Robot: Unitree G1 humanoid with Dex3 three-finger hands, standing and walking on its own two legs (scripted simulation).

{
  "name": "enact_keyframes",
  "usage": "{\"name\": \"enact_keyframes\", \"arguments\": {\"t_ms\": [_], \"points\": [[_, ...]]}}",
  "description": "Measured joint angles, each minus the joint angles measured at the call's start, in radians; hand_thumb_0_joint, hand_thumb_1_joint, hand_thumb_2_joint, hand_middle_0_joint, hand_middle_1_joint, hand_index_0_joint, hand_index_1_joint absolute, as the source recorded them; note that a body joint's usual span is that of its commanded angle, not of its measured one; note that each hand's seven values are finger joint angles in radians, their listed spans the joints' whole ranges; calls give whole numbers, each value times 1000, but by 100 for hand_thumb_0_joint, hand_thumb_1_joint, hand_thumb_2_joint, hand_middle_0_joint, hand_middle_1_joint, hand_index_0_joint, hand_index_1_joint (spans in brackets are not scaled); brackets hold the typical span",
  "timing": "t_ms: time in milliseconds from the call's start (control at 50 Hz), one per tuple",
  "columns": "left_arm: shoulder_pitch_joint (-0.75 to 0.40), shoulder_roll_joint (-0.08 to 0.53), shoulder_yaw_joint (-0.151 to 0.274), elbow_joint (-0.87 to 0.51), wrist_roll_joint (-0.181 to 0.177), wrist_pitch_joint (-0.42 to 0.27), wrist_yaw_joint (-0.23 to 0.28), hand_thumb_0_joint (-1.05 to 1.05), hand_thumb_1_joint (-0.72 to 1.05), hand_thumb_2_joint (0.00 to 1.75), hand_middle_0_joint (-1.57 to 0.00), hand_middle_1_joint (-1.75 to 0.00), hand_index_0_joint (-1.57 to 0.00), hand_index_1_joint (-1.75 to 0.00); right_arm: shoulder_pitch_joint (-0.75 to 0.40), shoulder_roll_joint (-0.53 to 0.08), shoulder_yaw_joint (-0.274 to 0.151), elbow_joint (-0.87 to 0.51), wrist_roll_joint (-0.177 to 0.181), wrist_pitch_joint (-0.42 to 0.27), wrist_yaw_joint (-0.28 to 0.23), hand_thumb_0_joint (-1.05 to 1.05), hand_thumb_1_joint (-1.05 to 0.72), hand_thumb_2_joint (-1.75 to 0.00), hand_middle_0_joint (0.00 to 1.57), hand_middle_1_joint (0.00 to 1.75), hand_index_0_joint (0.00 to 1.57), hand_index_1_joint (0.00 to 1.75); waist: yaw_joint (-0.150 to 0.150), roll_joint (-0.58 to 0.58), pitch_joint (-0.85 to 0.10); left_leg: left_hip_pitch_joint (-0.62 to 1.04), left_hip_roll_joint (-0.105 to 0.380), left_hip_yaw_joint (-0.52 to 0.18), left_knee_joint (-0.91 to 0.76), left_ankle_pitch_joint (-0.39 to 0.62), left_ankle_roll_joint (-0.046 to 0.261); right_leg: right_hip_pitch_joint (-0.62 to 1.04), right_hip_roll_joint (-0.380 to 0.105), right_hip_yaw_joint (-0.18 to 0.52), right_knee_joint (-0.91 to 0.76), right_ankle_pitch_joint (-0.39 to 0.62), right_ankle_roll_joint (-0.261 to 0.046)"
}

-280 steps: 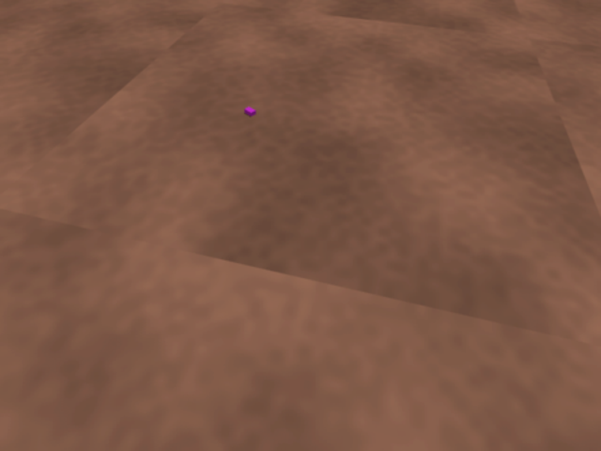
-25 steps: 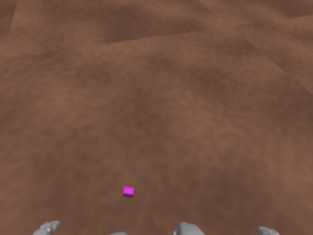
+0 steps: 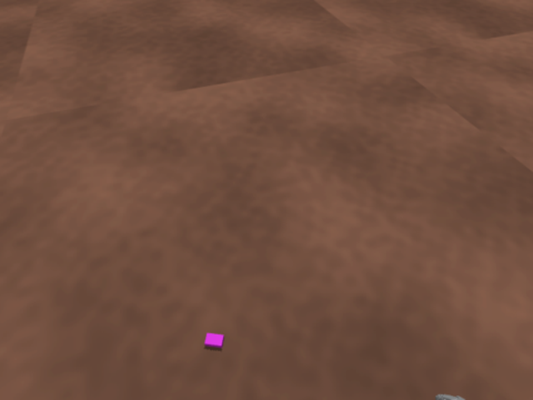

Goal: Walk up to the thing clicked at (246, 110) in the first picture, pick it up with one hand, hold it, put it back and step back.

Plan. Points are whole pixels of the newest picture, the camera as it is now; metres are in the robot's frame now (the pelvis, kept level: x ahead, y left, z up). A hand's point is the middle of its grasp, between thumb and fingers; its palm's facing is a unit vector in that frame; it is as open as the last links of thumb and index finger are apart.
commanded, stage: walk up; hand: left
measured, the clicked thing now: (214, 340) +0.43 +0.17 -0.76
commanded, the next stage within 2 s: stand in 1.02 s
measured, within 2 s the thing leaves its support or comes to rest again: neither
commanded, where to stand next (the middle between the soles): +0.05 -0.04 m, yaw +1 degrees
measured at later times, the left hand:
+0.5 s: hand out of the picture +0.10 +0.24 -0.14, palm faces +0.00 -0.95 -0.32, open 7.3 cm
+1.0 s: hand out of the picture +0.11 +0.25 -0.14, palm faces +0.00 -0.95 -0.32, open 7.3 cm
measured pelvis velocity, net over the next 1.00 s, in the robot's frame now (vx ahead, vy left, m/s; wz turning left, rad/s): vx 0.02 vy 0.00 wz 0.00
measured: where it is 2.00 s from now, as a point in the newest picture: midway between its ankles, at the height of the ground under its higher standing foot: outside the picture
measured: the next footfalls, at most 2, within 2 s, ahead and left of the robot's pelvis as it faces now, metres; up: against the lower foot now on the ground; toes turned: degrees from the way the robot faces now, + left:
none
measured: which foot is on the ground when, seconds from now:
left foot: down 0.00-1.00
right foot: down 0.00-1.00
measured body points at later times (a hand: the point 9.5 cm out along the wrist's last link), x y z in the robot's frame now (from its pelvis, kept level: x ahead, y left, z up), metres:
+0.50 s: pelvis +0.01 -0.01 +0.01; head +0.02 -0.01 +0.46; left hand +0.10 +0.29 -0.12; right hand +0.08 -0.31 -0.12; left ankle +0.00 +0.13 -0.74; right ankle +0.03 -0.13 -0.74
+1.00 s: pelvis +0.02 +0.00 +0.01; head +0.02 +0.00 +0.46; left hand +0.11 +0.29 -0.12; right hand +0.10 -0.30 -0.12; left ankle +0.00 +0.13 -0.74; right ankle +0.03 -0.13 -0.74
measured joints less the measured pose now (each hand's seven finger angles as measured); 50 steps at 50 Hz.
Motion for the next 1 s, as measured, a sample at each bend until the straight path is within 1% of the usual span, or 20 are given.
{"name": "enact_keyframes", "arguments": {"t_ms": [140,280,440,1000], "points": [[-23,-24,6,27,1,0,-3,0,91,90,-21,-30,-21,-30,-3,12,1,41,-10,0,5,1,-90,-90,20,30,21,30,2,3,-19,35,6,-3,-86,45,-10,33,10,-7,-80,40,-7],[-26,-20,18,39,1,0,-3,0,91,90,-21,-30,-21,-30,11,17,-2,60,-13,-1,2,1,-90,-90,20,30,21,30,1,2,-25,55,10,-3,-129,63,-14,54,16,-9,-124,58,-9],[-17,-11,25,43,3,5,1,0,91,90,-20,-30,-21,-30,13,17,-7,57,-12,1,-3,1,-90,-90,20,30,21,30,-3,5,-28,65,11,-2,-143,65,-14,65,18,-8,-141,62,-8],[0,-19,23,32,7,3,5,0,91,90,-20,-30,-20,-30,-12,30,-9,36,-11,7,-1,1,-90,-90,20,30,21,30,5,2,-31,92,6,5,-175,66,-9,91,14,-4,-174,66,1]]}}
